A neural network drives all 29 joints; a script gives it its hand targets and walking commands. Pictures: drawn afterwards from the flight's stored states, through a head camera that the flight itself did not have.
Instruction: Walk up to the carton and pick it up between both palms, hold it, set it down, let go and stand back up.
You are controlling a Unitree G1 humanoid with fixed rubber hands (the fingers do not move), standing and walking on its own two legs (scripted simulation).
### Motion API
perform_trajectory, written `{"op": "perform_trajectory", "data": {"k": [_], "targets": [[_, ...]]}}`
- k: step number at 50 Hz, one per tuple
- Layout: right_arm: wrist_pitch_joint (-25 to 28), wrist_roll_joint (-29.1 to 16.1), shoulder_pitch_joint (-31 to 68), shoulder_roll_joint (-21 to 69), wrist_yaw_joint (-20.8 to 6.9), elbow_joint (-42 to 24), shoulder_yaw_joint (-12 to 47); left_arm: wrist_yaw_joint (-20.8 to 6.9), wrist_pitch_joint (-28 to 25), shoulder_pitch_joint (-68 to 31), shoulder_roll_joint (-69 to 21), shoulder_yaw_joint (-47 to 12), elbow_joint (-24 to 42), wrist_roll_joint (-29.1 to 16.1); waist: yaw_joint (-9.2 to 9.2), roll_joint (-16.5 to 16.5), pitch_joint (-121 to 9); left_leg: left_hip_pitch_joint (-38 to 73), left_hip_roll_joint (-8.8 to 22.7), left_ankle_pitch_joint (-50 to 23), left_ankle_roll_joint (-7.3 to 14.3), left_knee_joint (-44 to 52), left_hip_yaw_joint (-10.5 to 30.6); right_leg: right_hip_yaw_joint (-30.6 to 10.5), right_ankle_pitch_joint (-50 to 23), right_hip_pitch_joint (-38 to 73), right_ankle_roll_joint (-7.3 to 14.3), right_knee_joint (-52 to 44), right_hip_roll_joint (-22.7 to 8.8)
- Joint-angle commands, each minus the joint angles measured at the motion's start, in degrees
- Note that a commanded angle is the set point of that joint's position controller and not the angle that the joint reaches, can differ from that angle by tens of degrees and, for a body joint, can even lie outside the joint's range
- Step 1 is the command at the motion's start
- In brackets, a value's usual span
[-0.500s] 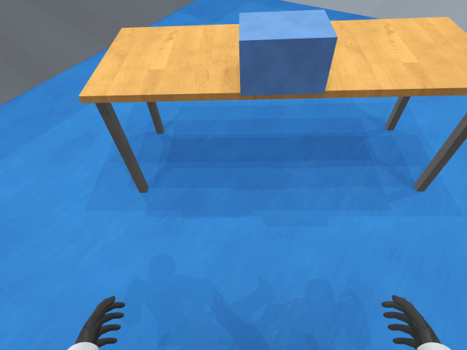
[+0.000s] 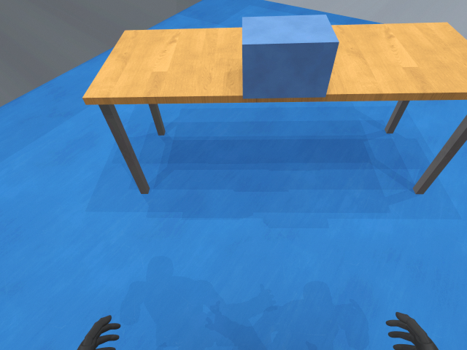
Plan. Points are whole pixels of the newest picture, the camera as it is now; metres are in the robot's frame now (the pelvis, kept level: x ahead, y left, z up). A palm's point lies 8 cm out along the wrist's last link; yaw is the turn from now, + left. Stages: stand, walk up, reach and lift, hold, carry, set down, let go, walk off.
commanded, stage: stand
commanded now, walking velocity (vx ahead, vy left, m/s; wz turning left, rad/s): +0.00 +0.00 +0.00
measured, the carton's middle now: (283, 57) +1.02 -0.15 -0.03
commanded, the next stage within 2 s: walk up in 0.36 s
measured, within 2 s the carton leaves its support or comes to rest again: neither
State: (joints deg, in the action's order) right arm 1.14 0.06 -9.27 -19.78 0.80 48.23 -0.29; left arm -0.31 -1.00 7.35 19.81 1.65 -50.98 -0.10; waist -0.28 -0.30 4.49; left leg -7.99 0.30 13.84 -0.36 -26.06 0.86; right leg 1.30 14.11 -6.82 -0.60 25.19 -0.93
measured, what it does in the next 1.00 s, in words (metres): steps on the spot: right foot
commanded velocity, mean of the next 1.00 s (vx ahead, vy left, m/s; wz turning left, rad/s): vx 0.00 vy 0.00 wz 0.00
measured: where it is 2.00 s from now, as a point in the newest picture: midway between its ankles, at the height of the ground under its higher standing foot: (264, 295)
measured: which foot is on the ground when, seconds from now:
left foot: down 0.00-0.80, up 0.82-1.00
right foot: down 0.00-0.60, up 0.62-0.78, down 0.80-1.00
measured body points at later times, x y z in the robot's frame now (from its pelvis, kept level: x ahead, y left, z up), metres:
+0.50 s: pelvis -0.01 +0.00 +0.00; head +0.00 +0.00 +0.45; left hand +0.09 +0.30 -0.12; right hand +0.10 -0.29 -0.11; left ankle +0.01 +0.12 -0.74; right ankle +0.00 -0.13 -0.74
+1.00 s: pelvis +0.07 -0.05 -0.01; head +0.06 -0.07 +0.44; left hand +0.11 +0.27 -0.09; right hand +0.19 -0.37 -0.10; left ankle +0.13 +0.07 -0.68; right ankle +0.07 -0.17 -0.74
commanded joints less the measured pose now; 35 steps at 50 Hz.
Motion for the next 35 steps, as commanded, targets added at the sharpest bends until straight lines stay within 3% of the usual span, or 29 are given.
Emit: {"op": "perform_trajectory", "data": {"k": [1,5,6,7,10,11,14,15,16,21,27,28,29,30,31,32,33,35], "targets": [[0.84,-0.24,1.03,-10.33,0.28,-2.29,-2.20,0.40,-1.00,-1.96,10.02,1.97,2.80,0.04,0.08,0.71,-4.01,-1.08,6.18,-9.93,1.34,5.48,5.02,-4.16,-9.00,1.34,1.70,-5.26,-5.75],[1.14,0.09,2.61,-12.21,0.54,-1.48,-2.93,0.68,-0.96,-3.14,10.68,2.29,1.44,0.08,-0.26,0.25,-3.18,-0.99,6.54,-10.03,1.49,6.91,4.96,-4.44,-8.28,0.93,1.89,-6.14,-6.27],[1.33,0.17,2.39,-11.51,0.67,-0.85,-2.69,0.41,-1.11,-1.93,9.50,1.91,0.71,-0.40,-0.61,-1.68,-3.42,-0.74,6.22,-10.13,1.72,6.12,4.43,-4.90,-8.73,1.20,1.86,-6.51,-6.39],[1.29,-0.09,1.65,-10.87,0.38,-0.29,-2.49,0.55,-1.21,-3.17,9.41,1.80,0.63,0.05,0.20,-0.04,-3.78,-0.02,6.06,-9.85,1.22,6.62,4.61,-4.52,-8.19,1.26,1.71,-6.51,-6.26],[1.31,-0.16,2.22,-11.45,0.30,0.13,-2.68,0.57,-1.06,-2.11,9.29,1.82,-0.58,-0.02,0.03,2.08,-3.91,-0.42,6.47,-8.94,1.66,7.24,5.25,-4.15,-7.96,1.09,1.62,-6.86,-6.03],[1.25,-0.04,2.67,-10.52,0.31,0.50,-2.65,0.75,-1.00,-3.41,9.64,1.82,-0.77,-0.02,0.08,0.11,-2.09,0.04,6.18,-8.13,1.63,7.54,4.74,-4.41,-7.32,-0.70,1.84,-7.20,-6.27],[1.09,0.06,1.58,-11.17,0.39,1.54,-2.67,0.76,-0.66,-2.01,9.97,2.11,-1.41,-0.30,-0.15,-0.72,-3.16,0.60,5.99,-9.30,1.59,7.53,4.93,-4.39,-7.72,-0.03,1.66,-7.18,-6.22],[1.24,0.13,1.14,-11.15,0.45,1.69,-2.90,0.76,-0.72,-3.52,9.32,1.83,-1.44,-0.15,1.06,-0.07,-3.81,1.13,6.41,-9.45,1.77,7.24,4.83,-4.18,-8.20,-0.45,1.33,-7.51,-6.43],[1.27,0.35,2.25,-10.98,0.59,1.83,-2.59,0.77,-0.96,-3.13,10.60,2.06,-1.69,-0.13,0.25,-1.24,-3.78,0.61,6.29,-10.15,1.49,7.54,4.58,-4.28,-8.87,0.41,1.41,-7.37,-6.54],[1.01,-0.17,2.39,-11.05,0.53,2.68,-2.71,0.72,-0.73,-2.38,10.70,2.23,-3.02,0.04,-0.02,0.63,-2.32,-0.79,6.78,-7.24,1.77,8.43,5.62,-4.16,-6.05,-0.09,1.44,-8.20,-6.55],[1.40,-0.16,2.65,-11.05,0.65,3.52,-2.69,0.74,-0.85,-2.61,10.02,1.92,-4.04,0.13,-0.15,-1.26,-3.44,-1.10,6.16,-8.20,0.97,9.05,5.07,-3.89,-7.44,2.23,1.34,-8.54,-6.69],[1.64,1.59,-3.01,-13.43,0.31,1.38,-5.49,-0.44,-0.68,3.26,11.11,3.80,-0.30,1.21,0.77,-0.42,-7.15,1.82,4.82,20.82,5.85,7.47,6.62,-1.92,18.06,-1.68,3.66,-1.84,-3.12],[1.45,2.51,-3.98,-13.99,0.09,0.95,-6.02,-1.21,-0.27,2.20,11.06,4.54,0.32,1.80,1.50,-1.33,0.04,1.19,8.25,31.80,8.53,11.12,12.27,-1.04,24.66,-12.87,3.46,3.02,-1.96],[1.40,2.74,-6.42,-15.93,0.29,0.92,-7.07,-1.79,-0.19,-0.74,9.86,4.73,2.89,1.94,3.54,-6.79,3.62,2.05,14.68,37.39,12.33,16.78,21.06,1.06,20.50,-21.09,2.72,12.81,0.23],[1.67,3.98,-8.21,-17.72,0.66,-0.39,-8.40,-2.15,-0.13,-2.17,9.20,4.98,5.87,2.75,4.87,-8.80,5.58,2.18,21.04,36.69,17.13,19.84,29.28,-1.47,18.27,-26.38,2.47,21.71,-1.70],[2.24,4.22,-9.93,-17.33,0.97,-1.63,-8.86,-2.41,-0.52,-2.00,10.21,5.45,8.59,3.11,4.56,-6.28,5.88,4.50,21.90,31.08,18.27,19.49,30.93,-5.77,17.77,-30.69,2.48,24.20,-4.45],[2.68,3.90,-9.96,-16.77,1.25,-2.39,-9.03,-2.47,-1.06,-1.74,10.80,5.81,9.84,3.36,4.26,-4.95,3.75,5.73,22.00,27.03,17.78,18.10,28.12,-7.78,16.92,-31.24,2.60,25.20,-7.01],[2.77,3.58,-7.15,-15.89,0.96,-5.77,-8.83,-3.29,-1.73,2.74,10.86,6.26,10.56,2.96,2.67,-5.58,0.47,5.46,17.88,23.61,15.31,16.85,20.35,-5.18,14.07,-27.91,1.71,22.22,-6.53]]}}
